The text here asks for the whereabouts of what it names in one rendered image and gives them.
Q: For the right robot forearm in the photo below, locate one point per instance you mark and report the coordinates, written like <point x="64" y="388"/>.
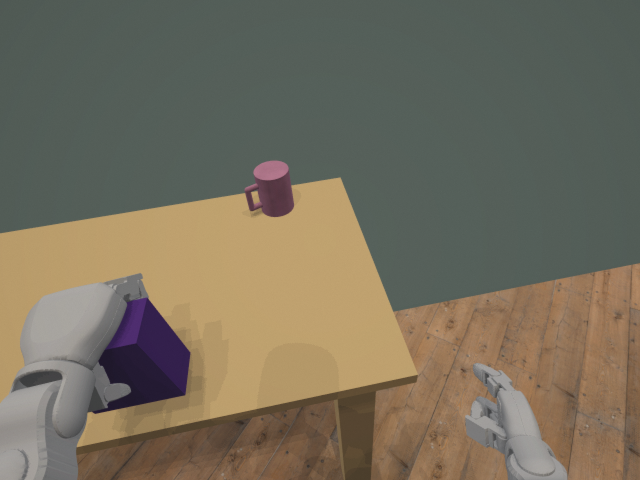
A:
<point x="530" y="458"/>

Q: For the table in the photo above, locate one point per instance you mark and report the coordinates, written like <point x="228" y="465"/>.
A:
<point x="277" y="312"/>

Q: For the left robot forearm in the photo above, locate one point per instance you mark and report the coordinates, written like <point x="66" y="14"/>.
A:
<point x="42" y="420"/>

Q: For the robot left hand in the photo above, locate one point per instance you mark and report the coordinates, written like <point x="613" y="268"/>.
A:
<point x="77" y="325"/>

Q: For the robot right hand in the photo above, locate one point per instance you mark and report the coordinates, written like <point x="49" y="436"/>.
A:
<point x="492" y="425"/>

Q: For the sponge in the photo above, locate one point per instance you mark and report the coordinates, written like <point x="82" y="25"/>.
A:
<point x="146" y="354"/>

